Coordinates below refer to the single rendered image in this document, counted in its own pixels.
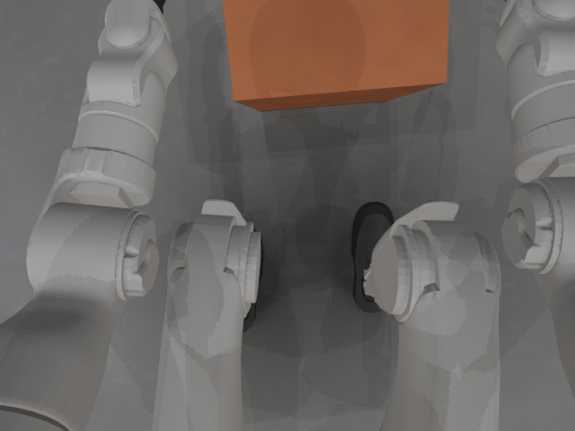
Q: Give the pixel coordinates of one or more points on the carton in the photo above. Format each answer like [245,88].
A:
[295,54]

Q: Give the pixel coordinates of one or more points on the robot left forearm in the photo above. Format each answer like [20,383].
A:
[111,160]

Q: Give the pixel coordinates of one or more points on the robot left shin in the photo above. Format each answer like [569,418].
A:
[180,240]

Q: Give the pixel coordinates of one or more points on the robot right forearm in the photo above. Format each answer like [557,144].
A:
[536,42]

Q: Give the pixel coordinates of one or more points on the right robot thigh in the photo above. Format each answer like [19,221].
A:
[448,366]

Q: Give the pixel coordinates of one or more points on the right robot upper arm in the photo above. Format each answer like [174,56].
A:
[539,234]

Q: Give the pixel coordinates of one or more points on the left robot upper arm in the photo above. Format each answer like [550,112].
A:
[86,262]

